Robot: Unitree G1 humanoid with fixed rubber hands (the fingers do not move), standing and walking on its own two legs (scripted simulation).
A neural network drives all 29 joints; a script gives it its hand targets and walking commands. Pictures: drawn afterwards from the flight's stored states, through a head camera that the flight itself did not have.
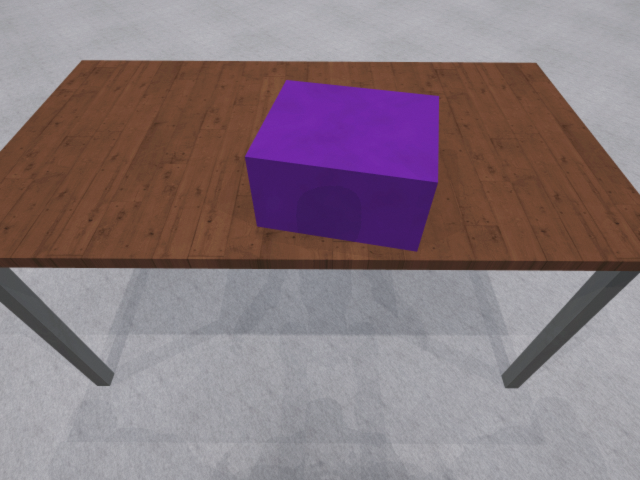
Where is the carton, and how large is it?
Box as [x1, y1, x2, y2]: [245, 80, 438, 251]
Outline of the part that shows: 286,80 245,155 257,226 416,251 437,183 438,96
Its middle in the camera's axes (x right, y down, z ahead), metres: +0.05 -0.14 +0.73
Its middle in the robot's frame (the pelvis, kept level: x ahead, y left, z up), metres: +0.67 -0.03 +0.01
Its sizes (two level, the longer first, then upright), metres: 0.297 0.252 0.161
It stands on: a table, 0.69 m high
